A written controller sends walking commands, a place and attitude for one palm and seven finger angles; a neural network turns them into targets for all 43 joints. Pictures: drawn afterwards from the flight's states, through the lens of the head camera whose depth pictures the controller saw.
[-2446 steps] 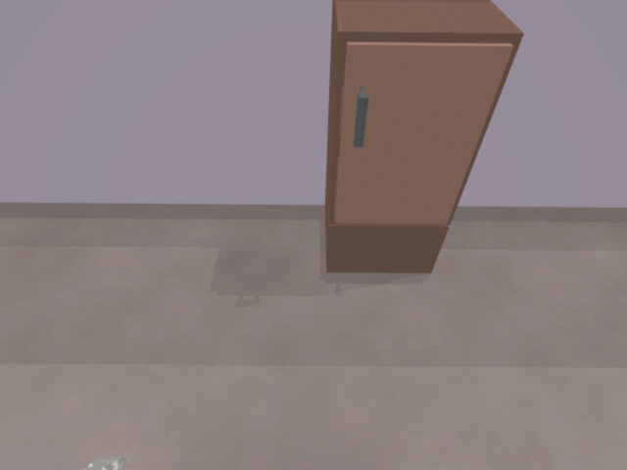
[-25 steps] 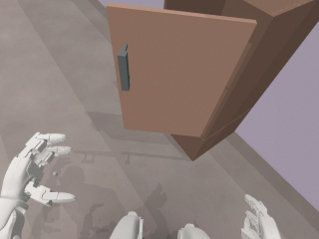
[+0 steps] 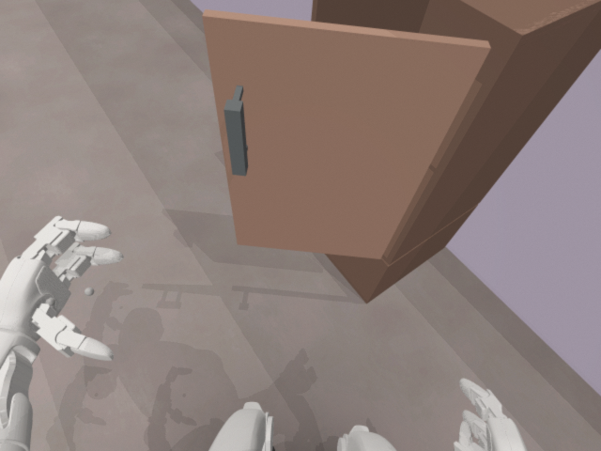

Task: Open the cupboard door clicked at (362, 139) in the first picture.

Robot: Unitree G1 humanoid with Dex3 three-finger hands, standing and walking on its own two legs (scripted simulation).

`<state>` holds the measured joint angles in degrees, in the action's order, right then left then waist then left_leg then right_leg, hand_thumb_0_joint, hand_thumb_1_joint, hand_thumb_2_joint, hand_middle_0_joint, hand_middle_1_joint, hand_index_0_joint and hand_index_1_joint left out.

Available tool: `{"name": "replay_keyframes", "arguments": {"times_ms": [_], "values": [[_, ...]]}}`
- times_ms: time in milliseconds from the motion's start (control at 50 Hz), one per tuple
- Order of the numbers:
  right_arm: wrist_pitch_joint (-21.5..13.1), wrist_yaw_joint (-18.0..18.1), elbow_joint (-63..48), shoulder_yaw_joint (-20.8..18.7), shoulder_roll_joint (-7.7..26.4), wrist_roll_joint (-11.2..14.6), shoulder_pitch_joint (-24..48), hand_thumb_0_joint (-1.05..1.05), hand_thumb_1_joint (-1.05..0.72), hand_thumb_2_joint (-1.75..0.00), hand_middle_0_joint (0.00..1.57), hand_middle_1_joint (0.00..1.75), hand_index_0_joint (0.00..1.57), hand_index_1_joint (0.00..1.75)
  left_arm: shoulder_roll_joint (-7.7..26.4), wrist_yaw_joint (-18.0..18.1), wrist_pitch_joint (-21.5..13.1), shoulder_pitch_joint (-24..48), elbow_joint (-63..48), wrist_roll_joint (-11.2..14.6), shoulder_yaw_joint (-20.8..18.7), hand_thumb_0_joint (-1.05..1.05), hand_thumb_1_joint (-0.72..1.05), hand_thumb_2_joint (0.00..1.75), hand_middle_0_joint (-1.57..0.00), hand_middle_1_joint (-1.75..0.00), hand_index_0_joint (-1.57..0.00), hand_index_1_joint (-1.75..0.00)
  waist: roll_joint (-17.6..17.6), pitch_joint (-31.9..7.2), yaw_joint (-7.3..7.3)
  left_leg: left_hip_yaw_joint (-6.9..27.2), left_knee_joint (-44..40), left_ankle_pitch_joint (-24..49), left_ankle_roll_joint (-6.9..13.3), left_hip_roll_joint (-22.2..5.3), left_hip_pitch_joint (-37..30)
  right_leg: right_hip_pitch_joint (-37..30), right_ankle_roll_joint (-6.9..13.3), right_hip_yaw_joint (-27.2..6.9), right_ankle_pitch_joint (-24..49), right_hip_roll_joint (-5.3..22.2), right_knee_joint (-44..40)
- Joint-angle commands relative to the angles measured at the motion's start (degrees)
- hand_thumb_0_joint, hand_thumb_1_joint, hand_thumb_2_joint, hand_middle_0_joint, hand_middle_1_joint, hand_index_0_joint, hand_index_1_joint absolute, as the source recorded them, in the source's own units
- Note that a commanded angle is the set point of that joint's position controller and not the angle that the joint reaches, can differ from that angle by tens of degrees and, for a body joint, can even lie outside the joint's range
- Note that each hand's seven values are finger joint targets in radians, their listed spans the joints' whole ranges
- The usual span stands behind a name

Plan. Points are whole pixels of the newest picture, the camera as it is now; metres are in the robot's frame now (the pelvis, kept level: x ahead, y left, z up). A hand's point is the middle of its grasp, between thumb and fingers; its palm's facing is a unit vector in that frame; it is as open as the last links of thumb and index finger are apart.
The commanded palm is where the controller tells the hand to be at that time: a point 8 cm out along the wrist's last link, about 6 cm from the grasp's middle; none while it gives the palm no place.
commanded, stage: raise the hand with hooked fingers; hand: left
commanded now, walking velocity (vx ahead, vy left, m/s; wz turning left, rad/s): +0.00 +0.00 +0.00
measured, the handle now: (239, 132) +0.58 +0.15 +0.04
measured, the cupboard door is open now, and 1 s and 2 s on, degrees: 50 50 50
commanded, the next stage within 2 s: move the hooked fingers beside the handle in 0.42 s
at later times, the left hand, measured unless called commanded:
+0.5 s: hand (115, 290) +0.29 +0.25 +0.05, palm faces -0.02 -1.00 -0.05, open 13.9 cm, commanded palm +0.27 +0.30 +0.05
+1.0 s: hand (141, 235) +0.37 +0.24 +0.05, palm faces -0.01 -1.00 -0.04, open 13.9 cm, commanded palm +0.35 +0.29 +0.05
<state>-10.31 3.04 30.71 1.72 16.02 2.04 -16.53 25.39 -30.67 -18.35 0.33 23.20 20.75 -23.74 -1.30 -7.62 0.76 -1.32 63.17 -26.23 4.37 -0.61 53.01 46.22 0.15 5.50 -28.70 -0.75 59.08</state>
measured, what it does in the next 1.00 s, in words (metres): stands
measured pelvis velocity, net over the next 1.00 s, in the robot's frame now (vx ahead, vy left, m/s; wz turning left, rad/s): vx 0.01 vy -0.03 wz -0.02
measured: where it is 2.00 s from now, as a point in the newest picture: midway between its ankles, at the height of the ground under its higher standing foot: outside the picture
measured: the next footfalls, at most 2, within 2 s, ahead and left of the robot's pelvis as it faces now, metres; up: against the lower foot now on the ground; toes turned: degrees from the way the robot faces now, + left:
none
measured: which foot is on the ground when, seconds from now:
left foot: down 0.00-1.00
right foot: down 0.00-1.00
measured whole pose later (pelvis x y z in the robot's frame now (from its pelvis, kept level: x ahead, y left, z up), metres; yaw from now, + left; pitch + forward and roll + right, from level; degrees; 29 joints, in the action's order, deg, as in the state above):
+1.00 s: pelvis +0.01 -0.03 +0.00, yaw -1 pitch +18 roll -3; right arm -6.0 3.1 32.8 1.5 16.0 2.3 -17.7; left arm 27.7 -28.5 -19.3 16.5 39.2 17.0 -25.0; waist -1.2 -8.1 3.4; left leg -1.3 64.3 -27.2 2.4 -2.3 55.3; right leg 49.5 2.2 5.2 -29.9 -2.4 61.3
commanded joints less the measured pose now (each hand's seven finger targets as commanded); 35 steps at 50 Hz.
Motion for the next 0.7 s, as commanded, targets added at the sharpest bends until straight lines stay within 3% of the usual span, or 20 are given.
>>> {"name": "replay_keyframes", "arguments": {"times_ms": [0, 120, 220, 380, 420, 500, 580, 620, 680], "values": [[-2.8, 0.7, -7.9, -4.4, 9.9, 0.4, -0.6, 0.0, -0.9, -0.9, 0.2, 0.3, 0.2, 0.3, 12.5, -0.4, -3.6, 6.2, -10.3, 2.0, -5.3, 0.0, -0.5, 0.3, -0.3, -1.2, -0.3, -1.2, -5.0, -16.5, -0.74, 7.3, -11.1, 17.4, -4.5, -1.1, -21.2, 0.7, 2.1, -1.2, 10.1, -1.7, -6.5], [-2.3, 0.4, -8.0, -4.4, 9.6, 0.4, -0.3, 0.0, -0.9, -0.9, 0.2, 0.3, 0.2, 0.3, 12.9, 0.8, -4.7, 6.5, -11.2, 2.1, -5.9, 0.0, -0.5, 0.3, -0.3, -1.2, -0.3, -1.2, -5.5, -15.1, -0.39, 6.1, -10.5, 14.8, -3.7, -0.8, -18.5, 0.0, 1.9, -2.0, 9.7, -1.7, -6.7], [-2.2, 0.6, -7.9, -4.4, 9.3, 0.5, -0.2, 0.0, -0.9, -0.9, 0.2, 0.3, 0.2, 0.3, 13.7, 1.4, -5.7, 6.8, -13.1, 2.0, -6.5, 0.0, -0.5, 0.3, -0.3, -1.2, -0.3, -1.2, -6.1, -17.5, -0.5, 5.7, -9.9, 16.2, -3.4, -0.7, -19.0, -1.6, 1.8, -2.5, 11.2, -1.7, -6.5], [-1.7, 0.9, -7.6, -4.1, 9.2, 0.7, -0.2, 0.0, -0.9, -0.9, 0.2, 0.3, 0.2, 0.3, 12.8, 0.7, -4.8, 7.0, -10.0, 2.1, -5.6, 0.0, -0.5, 0.3, -0.3, -1.2, -0.3, -1.2, -3.4, -15.4, 0.24, 4.4, -8.8, 14.0, -2.6, -0.4, -15.5, -2.9, 1.4, -3.7, 11.6, -1.7, -7.4], [-1.8, 0.9, -7.6, -4.1, 8.9, 0.8, 0.2, 0.0, -0.9, -0.9, 0.2, 0.3, 0.2, 0.3, 12.7, 0.7, -5.2, 7.5, -11.8, 2.2, -5.3, 0.0, -0.5, 0.3, -0.3, -1.2, -0.3, -1.2, -5.3, -16.3, 0.09, 4.3, -8.7, 14.8, -2.6, -0.4, -16.6, -3.1, 1.5, -3.7, 12.4, -1.5, -7.3], [-1.7, 0.9, -7.7, -3.9, 8.9, 0.7, 0.2, 0.0, -0.9, -0.9, 0.2, 0.3, 0.2, 0.3, 12.8, 0.9, -4.9, 7.0, -10.2, 2.0, -5.5, 0.0, -0.5, 0.3, -0.3, -1.2, -0.3, -1.2, -3.6, -15.3, 0.06, 4.3, -8.6, 14.1, -2.5, -0.3, -15.2, -3.3, 1.4, -3.7, 12.0, -1.6, -7.3], [-1.7, 1.6, -5.8, -3.8, 9.2, 0.7, -0.3, 0.0, -0.9, -0.9, 0.2, 0.3, 0.2, 0.3, 12.8, 1.2, -5.3, 16.7, -7.9, 1.3, -4.1, 0.0, -0.5, 0.3, -0.3, -1.2, -0.3, -1.2, -3.7, -14.5, 1.8, 4.5, -7.6, 11.4, -2.4, -0.6, -14.5, -0.7, 1.4, -4.3, 9.7, -1.5, -7.1], [-1.7, 1.8, -5.7, -3.7, 9.2, 0.7, -0.2, 0.0, -0.9, -0.9, 0.2, 0.3, 0.2, 0.3, 12.3, 1.2, -5.4, 19.4, -6.6, 0.6, -2.6, 0.0, -0.5, 0.3, -0.3, -1.2, -0.3, -1.2, -4.5, -14.8, 1.83, 4.7, -7.8, 10.5, -2.4, -0.6, -14.6, -0.3, 1.5, -4.3, 8.6, -1.3, -7.1], [-1.3, 2.0, -4.8, -3.5, 9.4, 0.7, -0.7, 0.0, -0.9, -0.9, 0.2, 0.3, 0.2, 0.3, 14.6, 1.5, -5.0, 23.7, -3.6, -0.7, -3.4, 0.0, -0.5, 0.3, -0.3, -1.2, -0.3, -1.2, -4.2, -15.7, 1.94, 4.5, -7.5, 10.7, -2.3, -0.8, -14.3, -0.7, 1.6, -4.8, 8.8, -1.2, -7.0]]}}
